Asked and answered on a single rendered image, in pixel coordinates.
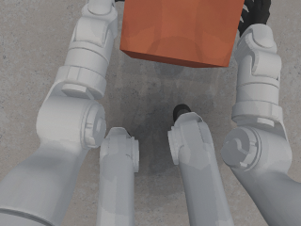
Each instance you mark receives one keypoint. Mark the robot right forearm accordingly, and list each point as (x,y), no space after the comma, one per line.
(258,81)

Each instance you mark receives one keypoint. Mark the right robot foot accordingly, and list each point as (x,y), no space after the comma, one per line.
(179,110)

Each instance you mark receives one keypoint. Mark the right robot hand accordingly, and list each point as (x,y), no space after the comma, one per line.
(258,13)

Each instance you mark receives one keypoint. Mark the robot left forearm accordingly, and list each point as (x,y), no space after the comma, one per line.
(89,52)

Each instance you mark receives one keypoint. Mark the robot right upper arm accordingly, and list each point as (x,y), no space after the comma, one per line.
(260,161)

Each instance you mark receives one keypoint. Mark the robot right shin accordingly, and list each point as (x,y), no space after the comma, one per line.
(202,126)

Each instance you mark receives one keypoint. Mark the carton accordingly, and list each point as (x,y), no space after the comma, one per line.
(189,33)

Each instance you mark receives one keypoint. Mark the robot left upper arm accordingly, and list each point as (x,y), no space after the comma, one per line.
(38,191)

